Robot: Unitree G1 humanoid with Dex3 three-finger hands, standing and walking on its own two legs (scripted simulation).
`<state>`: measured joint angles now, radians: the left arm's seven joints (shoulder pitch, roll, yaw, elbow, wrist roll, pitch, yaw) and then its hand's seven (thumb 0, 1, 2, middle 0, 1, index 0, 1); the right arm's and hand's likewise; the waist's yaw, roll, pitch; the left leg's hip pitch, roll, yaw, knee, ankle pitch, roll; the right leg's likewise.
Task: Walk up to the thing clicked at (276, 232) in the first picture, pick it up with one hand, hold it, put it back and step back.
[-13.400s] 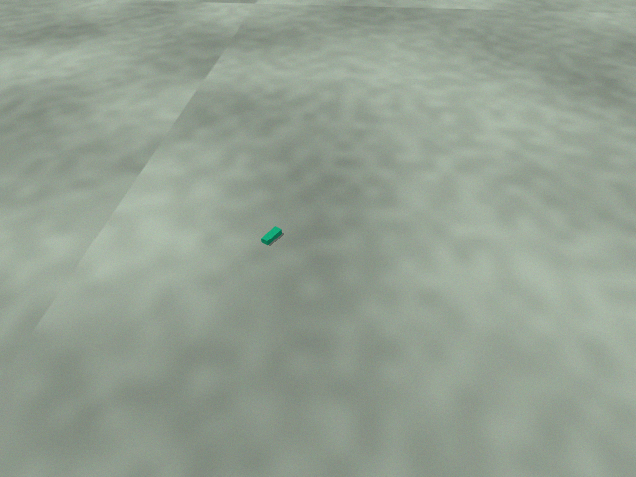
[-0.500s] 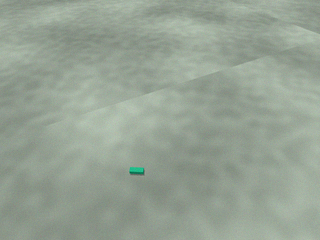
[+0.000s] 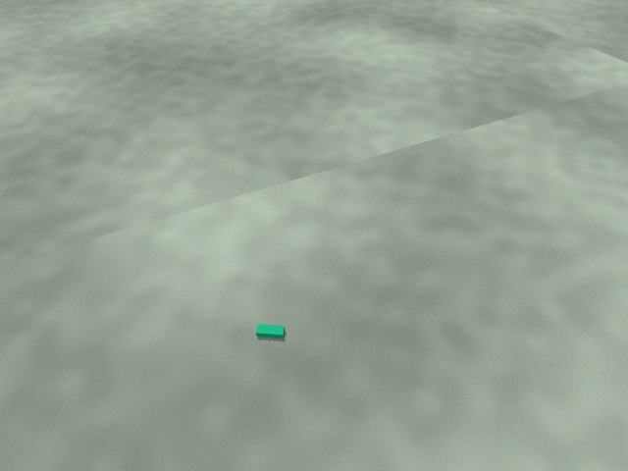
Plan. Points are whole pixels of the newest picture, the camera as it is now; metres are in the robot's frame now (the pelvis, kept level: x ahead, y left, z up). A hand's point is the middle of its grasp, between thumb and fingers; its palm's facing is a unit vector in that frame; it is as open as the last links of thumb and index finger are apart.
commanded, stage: stand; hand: left
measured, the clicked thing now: (270, 331) +0.76 +0.23 -0.77
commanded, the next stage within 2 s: walk up in 0.92 s
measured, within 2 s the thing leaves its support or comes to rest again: neither
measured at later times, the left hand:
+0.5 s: hand out of the picture +0.05 +0.24 -0.16, palm faces -0.05 -0.94 -0.34, open 7.4 cm
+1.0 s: hand out of the picture +0.07 +0.24 -0.15, palm faces -0.03 -0.94 -0.33, open 7.4 cm
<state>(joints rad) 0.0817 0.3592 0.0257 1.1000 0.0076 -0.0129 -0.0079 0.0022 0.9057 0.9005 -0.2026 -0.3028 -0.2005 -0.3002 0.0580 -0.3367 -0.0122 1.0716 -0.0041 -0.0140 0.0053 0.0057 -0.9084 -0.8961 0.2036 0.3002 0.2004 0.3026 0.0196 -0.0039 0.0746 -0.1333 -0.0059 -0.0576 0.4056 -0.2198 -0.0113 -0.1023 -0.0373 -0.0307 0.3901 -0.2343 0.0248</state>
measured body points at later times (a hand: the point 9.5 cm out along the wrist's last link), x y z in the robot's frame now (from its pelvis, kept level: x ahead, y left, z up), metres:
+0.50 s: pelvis -0.02 -0.01 +0.00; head +0.00 -0.01 +0.45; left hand +0.06 +0.29 -0.13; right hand +0.03 -0.32 -0.13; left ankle +0.00 +0.13 -0.74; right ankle -0.01 -0.13 -0.74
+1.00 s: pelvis -0.01 -0.01 +0.00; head +0.00 -0.01 +0.45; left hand +0.07 +0.29 -0.12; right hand +0.05 -0.32 -0.13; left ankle +0.00 +0.13 -0.74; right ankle -0.02 -0.13 -0.74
